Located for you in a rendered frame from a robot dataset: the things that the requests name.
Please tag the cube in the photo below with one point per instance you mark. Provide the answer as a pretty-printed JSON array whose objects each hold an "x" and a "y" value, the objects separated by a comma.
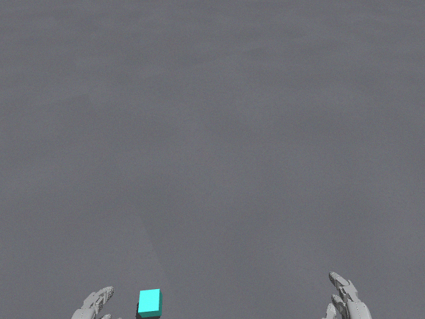
[{"x": 150, "y": 303}]

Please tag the right robot hand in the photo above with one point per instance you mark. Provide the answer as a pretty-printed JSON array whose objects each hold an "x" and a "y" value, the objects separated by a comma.
[{"x": 348, "y": 304}]

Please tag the left robot hand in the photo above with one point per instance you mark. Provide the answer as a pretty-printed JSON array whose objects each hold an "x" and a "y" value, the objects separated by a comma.
[{"x": 94, "y": 303}]

